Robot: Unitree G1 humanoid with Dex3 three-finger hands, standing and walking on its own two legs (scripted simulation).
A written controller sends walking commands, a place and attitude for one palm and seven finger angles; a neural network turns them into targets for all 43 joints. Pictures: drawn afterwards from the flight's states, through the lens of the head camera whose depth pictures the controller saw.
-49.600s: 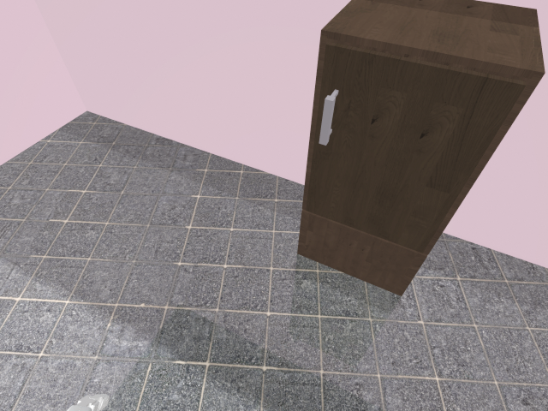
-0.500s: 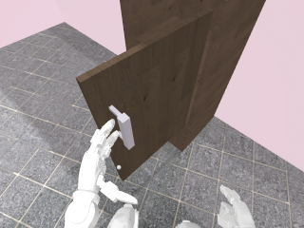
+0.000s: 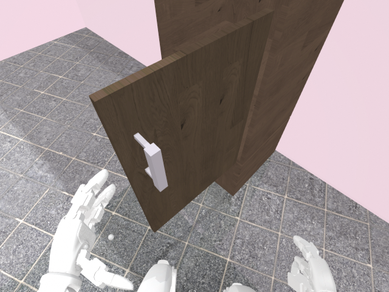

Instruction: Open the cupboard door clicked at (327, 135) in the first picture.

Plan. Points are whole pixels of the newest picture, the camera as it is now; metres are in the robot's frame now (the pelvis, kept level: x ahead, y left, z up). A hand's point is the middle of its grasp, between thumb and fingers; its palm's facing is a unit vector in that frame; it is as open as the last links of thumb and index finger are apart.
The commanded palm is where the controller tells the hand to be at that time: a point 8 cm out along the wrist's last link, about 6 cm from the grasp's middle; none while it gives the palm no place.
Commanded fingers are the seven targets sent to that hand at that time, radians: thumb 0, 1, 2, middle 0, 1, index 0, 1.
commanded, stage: draw the hand back to the body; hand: left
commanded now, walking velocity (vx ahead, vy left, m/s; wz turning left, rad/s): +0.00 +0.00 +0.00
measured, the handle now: (151, 163) +0.35 +0.11 +0.08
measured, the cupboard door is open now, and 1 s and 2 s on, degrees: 86 86 86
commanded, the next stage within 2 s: step back with the hand held close in 1.68 s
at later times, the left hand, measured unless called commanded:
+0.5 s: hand (74, 230) +0.20 +0.19 +0.12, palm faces +0.01 -1.00 -0.05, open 16.3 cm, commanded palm +0.17 +0.25 +0.13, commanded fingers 0.00 -0.47 0.31 -0.15 -0.30 -0.15 -0.30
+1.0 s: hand (12, 191) +0.23 +0.26 +0.19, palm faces +0.33 -0.86 -0.39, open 12.7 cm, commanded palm +0.18 +0.30 +0.22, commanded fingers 0.00 0.41 0.69 -0.18 -0.30 -0.18 -0.30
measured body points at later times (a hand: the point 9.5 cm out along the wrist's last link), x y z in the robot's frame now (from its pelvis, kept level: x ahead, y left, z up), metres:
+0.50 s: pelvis +0.00 +0.01 +0.03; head +0.03 +0.01 +0.48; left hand +0.19 +0.25 +0.12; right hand +0.18 -0.21 -0.05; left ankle +0.06 +0.13 -0.64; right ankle -0.03 -0.10 -0.64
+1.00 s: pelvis +0.03 +0.03 +0.08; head +0.02 +0.01 +0.53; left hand +0.20 +0.30 +0.21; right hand +0.21 -0.19 +0.00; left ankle +0.06 +0.13 -0.64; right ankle -0.03 -0.10 -0.64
